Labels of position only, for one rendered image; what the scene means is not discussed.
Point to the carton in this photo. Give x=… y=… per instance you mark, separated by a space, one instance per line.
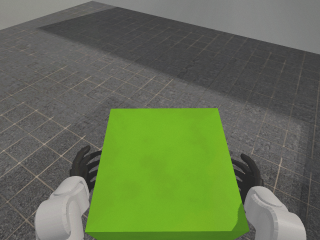
x=165 y=174

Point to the robot left forearm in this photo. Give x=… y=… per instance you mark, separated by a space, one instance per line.
x=60 y=217

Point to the robot right forearm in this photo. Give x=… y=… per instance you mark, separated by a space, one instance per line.
x=270 y=217

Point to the left robot hand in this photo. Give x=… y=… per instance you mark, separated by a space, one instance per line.
x=81 y=169

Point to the right robot hand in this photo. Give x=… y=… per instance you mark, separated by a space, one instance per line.
x=250 y=178

